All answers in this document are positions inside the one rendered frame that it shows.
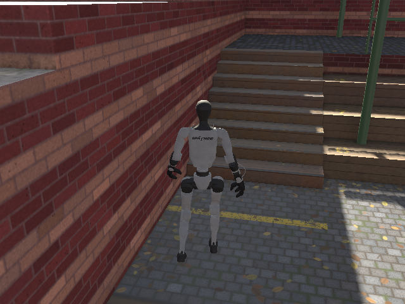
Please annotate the right robot upper arm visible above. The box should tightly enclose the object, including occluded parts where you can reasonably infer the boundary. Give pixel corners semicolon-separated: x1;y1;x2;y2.
216;128;235;163

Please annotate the left robot upper arm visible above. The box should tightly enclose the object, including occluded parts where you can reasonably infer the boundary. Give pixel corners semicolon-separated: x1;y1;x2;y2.
172;127;190;161

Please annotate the left robot forearm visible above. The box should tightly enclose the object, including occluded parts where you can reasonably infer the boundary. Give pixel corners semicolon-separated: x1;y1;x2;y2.
168;151;178;171

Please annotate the right robot hand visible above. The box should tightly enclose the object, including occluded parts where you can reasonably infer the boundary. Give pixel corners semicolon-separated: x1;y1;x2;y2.
230;181;245;198

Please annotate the left robot hand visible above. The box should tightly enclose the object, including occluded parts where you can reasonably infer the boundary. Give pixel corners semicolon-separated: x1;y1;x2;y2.
167;168;182;179

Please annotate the robot left shin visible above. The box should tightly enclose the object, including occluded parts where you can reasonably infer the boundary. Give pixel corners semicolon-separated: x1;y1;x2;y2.
179;210;189;254

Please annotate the humanoid robot head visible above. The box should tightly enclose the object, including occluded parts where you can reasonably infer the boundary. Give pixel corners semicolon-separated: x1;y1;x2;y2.
192;100;214;130

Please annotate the right robot forearm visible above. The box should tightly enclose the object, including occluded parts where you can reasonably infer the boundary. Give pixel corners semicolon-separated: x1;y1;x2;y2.
229;154;243;183

